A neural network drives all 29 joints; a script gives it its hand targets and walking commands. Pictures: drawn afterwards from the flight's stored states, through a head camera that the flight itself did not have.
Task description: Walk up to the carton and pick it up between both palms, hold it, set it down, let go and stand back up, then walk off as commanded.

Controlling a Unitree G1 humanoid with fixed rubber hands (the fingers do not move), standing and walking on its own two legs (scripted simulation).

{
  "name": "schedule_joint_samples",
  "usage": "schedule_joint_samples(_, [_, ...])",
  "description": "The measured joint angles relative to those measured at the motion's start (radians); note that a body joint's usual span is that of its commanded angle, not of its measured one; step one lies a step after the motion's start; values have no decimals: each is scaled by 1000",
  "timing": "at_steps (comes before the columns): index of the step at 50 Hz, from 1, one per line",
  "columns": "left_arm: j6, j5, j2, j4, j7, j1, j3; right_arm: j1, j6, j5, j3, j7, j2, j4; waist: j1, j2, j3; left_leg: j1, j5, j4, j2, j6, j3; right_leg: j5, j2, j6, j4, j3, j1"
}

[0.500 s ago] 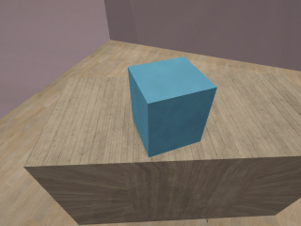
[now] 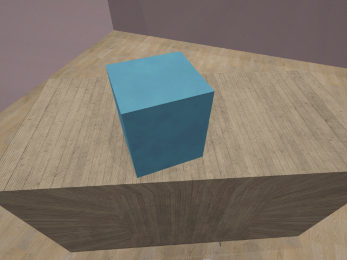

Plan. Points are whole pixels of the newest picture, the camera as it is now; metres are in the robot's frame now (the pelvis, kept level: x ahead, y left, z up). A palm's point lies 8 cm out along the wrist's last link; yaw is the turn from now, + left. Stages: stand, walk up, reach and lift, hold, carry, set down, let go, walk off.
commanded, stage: walk up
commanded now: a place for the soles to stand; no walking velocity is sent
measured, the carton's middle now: (158, 115) +0.50 +0.05 +0.07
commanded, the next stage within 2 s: none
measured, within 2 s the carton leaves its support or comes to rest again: neither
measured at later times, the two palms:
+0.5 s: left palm out of the picture +0.13 +0.28 -0.08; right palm out of the picture +0.07 -0.33 -0.11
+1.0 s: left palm out of the picture +0.13 +0.31 -0.09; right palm out of the picture +0.10 -0.30 -0.09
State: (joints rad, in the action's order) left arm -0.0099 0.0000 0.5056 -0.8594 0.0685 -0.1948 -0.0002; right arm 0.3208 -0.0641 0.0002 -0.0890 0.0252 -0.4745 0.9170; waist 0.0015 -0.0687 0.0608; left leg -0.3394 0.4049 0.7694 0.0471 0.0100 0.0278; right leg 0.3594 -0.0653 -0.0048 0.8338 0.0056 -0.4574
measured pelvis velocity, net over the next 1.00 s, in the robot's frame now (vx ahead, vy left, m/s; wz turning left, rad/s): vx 0.04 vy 0.01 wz -0.05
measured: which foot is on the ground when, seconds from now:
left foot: up 0.00-0.54, down 0.56-1.00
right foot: down 0.00-1.00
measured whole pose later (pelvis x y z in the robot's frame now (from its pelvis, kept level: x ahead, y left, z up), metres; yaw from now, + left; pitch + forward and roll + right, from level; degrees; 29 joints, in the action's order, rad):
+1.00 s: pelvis +0.04 +0.01 +0.01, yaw -3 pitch -3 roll -1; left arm 0.01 0.00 0.39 -0.93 0.00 -0.20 0.00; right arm 0.23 -0.05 0.00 0.00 0.03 -0.37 0.92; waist 0.00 0.00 0.07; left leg -0.32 0.36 0.72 0.00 0.01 0.05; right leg 0.33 0.02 -0.02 0.68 0.02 -0.31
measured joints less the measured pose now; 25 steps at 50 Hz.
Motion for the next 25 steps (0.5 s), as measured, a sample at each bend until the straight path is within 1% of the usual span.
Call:
schedule_joint_samples(2, [8,0,-30,-4,-6,-20,0,-27,16,0,3,0,-5,0,0,20,8,-54,35,152,-11,0,22,-6,25,-23,15,12,0])
schedule_joint_samples(4, [8,0,-59,-13,-10,-35,0,-41,18,0,17,0,-3,-1,0,24,7,-101,36,253,-34,0,23,2,33,-31,0,13,11])
schedule_joint_samples(5, [8,0,-75,-18,-14,-40,0,-43,18,0,23,0,-3,-1,-1,32,7,-117,36,277,-37,0,24,0,38,-31,-16,16,22])
schedule_joint_samples(11, [30,0,-142,-30,-41,-53,0,-42,44,0,46,0,6,-1,-1,77,11,-142,-17,284,-37,0,24,-22,77,-40,-101,19,95])
schedule_joint_samples(18, [50,0,-155,-12,-69,-53,0,-42,70,0,60,0,31,-1,-1,123,11,-138,-29,283,-36,0,28,-14,119,-65,-115,19,126])
schedule_joint_samples(22, [52,0,-152,-7,-75,-53,0,-42,73,0,64,0,47,-1,-1,132,11,-116,-29,252,-36,0,30,-10,124,-66,-115,19,131])
schedule_joint_samples(25, [52,0,-147,-7,-75,-53,0,-45,72,0,66,0,56,-1,-2,133,10,-80,-28,177,-36,0,31,-9,125,-65,-115,19,130])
